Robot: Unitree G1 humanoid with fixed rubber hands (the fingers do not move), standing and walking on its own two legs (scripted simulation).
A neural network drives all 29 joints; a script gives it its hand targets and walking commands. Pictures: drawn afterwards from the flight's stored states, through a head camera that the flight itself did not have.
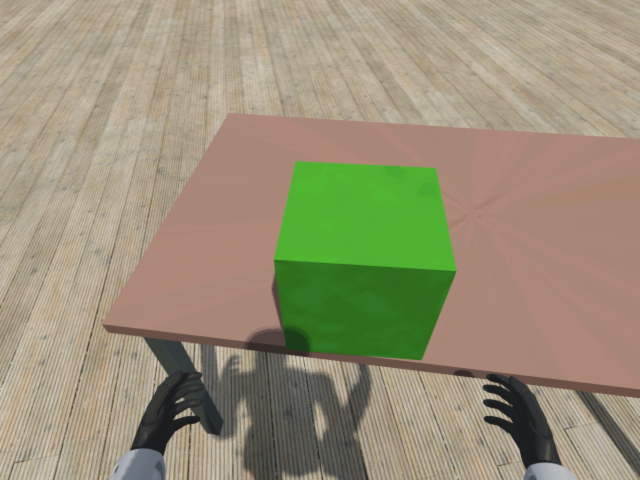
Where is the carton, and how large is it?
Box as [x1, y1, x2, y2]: [274, 161, 456, 359]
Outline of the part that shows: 296,161 274,256 274,265 286,349 421,359 456,271 435,168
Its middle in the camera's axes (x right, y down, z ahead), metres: +0.06 +0.04 +0.62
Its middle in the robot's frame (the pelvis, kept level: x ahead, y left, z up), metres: +0.45 +0.00 +0.00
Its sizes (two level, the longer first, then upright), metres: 0.221 0.208 0.229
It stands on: a table, 0.67 m high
